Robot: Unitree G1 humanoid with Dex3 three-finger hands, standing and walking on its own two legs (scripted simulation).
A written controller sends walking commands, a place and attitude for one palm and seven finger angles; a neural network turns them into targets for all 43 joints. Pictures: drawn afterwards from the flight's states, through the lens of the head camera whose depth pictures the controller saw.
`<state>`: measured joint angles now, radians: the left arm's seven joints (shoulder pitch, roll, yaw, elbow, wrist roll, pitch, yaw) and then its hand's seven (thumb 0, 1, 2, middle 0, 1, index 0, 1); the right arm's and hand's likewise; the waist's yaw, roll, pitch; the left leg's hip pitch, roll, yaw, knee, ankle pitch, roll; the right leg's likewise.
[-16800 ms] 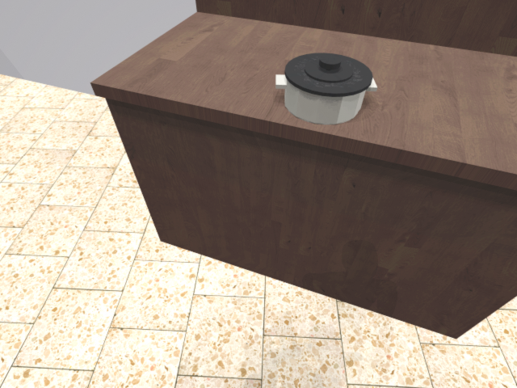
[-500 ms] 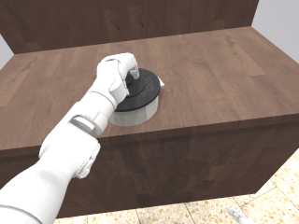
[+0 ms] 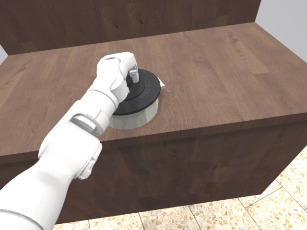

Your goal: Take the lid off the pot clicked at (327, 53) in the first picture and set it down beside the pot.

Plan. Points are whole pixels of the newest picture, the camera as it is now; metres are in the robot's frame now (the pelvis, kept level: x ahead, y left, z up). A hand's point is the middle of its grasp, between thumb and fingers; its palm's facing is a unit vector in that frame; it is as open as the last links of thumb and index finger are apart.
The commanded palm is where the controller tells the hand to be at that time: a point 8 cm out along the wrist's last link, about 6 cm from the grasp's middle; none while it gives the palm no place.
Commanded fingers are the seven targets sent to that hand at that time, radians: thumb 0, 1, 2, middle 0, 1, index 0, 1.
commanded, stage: close the fingers and squeeze the knob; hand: left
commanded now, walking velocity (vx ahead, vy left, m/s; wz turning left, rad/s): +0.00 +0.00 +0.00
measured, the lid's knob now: (124, 82) +0.48 +0.09 +0.15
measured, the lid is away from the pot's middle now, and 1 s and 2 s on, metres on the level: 0.01 0.01 0.02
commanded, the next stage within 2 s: lift the lid straight up in 0.70 s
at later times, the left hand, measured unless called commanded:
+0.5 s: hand (122, 84) +0.45 +0.08 +0.17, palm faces -0.33 -0.10 -0.94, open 7.6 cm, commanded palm +0.44 +0.09 +0.23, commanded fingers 0.00 0.53 1.01 -0.65 -0.98 -0.74 -0.98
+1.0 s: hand (122, 84) +0.45 +0.09 +0.17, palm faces -0.35 -0.11 -0.93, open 7.5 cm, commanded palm +0.44 +0.09 +0.24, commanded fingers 0.00 0.67 1.03 -0.69 -1.01 -0.79 -1.00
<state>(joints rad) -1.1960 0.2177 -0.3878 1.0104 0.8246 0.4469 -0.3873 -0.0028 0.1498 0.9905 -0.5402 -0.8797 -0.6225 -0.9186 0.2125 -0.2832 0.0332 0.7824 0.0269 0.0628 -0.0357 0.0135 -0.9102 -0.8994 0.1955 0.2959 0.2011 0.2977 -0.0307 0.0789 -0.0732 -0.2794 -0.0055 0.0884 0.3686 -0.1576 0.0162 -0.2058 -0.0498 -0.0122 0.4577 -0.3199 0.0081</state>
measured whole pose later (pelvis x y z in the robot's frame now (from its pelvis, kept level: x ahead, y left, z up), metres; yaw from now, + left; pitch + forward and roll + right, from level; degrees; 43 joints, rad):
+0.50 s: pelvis +0.00 +0.00 +0.00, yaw +0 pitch +4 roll +2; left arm -1.16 0.21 -0.39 0.93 0.82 0.46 -0.40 -0.01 0.27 0.91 -0.50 -0.90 -0.59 -0.92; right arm 0.15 -0.28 0.04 0.75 0.03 0.07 -0.03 0.01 -0.91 -0.90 0.20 0.30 0.20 0.30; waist -0.01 0.08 -0.07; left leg -0.27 -0.01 0.08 0.37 -0.16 0.02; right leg -0.19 -0.05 -0.02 0.45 -0.32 0.01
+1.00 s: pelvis +0.00 +0.00 +0.00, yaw +0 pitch +3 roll +2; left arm -1.15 0.24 -0.36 0.96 0.81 0.42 -0.41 -0.01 0.30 0.86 -0.49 -0.91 -0.59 -0.89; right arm 0.20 -0.29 0.04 0.77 0.03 0.05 -0.04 0.01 -0.91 -0.90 0.20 0.30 0.20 0.30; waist -0.03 0.08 -0.07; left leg -0.26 -0.01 0.09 0.36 -0.16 0.02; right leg -0.19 -0.05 0.00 0.45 -0.31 0.01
